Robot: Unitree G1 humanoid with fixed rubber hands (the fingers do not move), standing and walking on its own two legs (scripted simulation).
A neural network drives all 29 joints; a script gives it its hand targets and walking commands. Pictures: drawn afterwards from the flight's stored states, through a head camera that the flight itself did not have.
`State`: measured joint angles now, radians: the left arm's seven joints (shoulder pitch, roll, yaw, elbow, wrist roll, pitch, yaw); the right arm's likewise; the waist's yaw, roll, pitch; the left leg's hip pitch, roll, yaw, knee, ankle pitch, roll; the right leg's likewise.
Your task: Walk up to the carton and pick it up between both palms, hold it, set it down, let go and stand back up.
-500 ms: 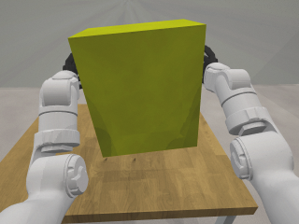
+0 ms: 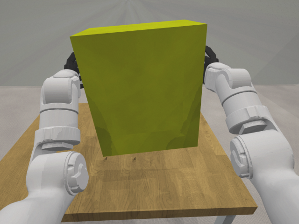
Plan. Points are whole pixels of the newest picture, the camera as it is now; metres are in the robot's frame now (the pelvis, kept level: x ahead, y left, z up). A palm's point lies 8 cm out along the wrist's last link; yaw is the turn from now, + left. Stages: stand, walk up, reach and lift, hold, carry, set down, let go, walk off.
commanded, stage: hold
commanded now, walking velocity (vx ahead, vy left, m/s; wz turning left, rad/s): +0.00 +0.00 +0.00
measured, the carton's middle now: (144, 87) +0.38 +0.01 +0.28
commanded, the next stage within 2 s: none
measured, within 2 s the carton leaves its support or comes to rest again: neither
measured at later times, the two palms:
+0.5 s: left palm (72, 80) +0.37 +0.18 +0.30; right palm (209, 73) +0.37 -0.16 +0.32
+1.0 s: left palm (72, 78) +0.37 +0.18 +0.30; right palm (209, 72) +0.37 -0.16 +0.33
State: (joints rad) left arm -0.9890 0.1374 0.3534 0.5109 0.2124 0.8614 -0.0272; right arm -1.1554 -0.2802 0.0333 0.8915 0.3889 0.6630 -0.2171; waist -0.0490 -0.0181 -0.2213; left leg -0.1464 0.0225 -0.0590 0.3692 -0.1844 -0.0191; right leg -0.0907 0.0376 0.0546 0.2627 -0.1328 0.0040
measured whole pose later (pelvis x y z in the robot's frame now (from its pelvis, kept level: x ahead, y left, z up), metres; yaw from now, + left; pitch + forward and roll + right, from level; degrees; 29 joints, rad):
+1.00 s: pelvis +0.00 +0.00 +0.00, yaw +0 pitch -2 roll -1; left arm -0.97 0.14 0.34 0.47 0.21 0.87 -0.03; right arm -1.14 -0.28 0.04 0.86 0.40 0.67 -0.22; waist -0.06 -0.02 -0.22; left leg -0.14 0.02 -0.06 0.37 -0.19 -0.02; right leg -0.08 0.04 0.05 0.26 -0.13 0.00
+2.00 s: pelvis +0.00 +0.00 +0.00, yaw +0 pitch -2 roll -1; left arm -0.97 0.14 0.34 0.48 0.21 0.86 -0.03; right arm -1.14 -0.28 0.05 0.86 0.40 0.67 -0.22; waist -0.06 -0.02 -0.22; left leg -0.14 0.02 -0.06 0.37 -0.19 -0.02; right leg -0.08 0.04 0.06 0.25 -0.13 0.00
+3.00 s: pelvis +0.00 +0.00 +0.00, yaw +0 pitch -3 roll -1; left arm -0.96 0.14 0.35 0.47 0.21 0.87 -0.04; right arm -1.13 -0.28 0.06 0.84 0.41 0.68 -0.24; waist -0.06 -0.01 -0.21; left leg -0.14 0.02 -0.06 0.37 -0.19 -0.02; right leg -0.08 0.04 0.06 0.26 -0.14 0.00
